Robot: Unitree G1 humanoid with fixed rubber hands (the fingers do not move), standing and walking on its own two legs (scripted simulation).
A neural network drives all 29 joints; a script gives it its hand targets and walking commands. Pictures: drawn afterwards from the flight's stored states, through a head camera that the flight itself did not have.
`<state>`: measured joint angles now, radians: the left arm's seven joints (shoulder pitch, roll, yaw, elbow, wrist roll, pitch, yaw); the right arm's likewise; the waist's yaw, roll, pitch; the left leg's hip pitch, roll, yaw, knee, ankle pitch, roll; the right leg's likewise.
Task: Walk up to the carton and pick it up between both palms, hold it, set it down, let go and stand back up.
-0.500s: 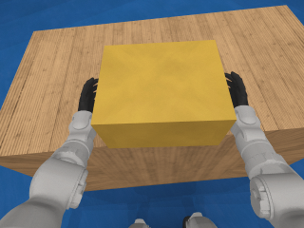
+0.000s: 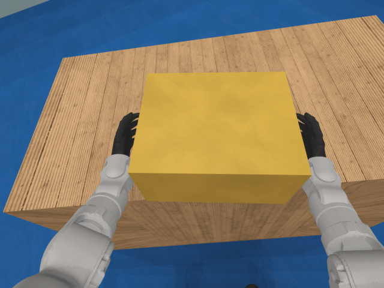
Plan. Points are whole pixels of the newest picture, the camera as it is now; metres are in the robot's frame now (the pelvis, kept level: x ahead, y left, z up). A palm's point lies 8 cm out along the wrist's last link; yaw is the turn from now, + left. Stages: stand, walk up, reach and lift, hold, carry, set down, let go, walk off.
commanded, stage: reach and lift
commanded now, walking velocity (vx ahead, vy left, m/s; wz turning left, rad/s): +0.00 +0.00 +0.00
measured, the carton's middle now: (214, 137) +0.43 -0.03 +0.01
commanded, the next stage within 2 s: none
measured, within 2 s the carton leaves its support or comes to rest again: neither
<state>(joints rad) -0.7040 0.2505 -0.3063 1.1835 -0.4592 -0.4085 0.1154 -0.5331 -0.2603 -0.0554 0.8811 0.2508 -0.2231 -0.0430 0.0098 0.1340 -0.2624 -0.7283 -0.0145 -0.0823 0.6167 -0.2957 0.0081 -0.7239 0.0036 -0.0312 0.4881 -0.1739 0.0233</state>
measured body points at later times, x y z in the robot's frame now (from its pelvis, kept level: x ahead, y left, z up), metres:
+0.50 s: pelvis +0.00 -0.01 +0.01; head +0.03 -0.03 +0.46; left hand +0.41 +0.18 +0.10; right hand +0.39 -0.22 +0.07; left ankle -0.02 +0.11 -0.72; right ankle +0.01 -0.14 -0.72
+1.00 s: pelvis -0.03 -0.01 +0.02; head -0.03 -0.02 +0.47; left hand +0.38 +0.17 +0.13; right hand +0.36 -0.24 +0.12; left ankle -0.02 +0.11 -0.72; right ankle +0.01 -0.14 -0.72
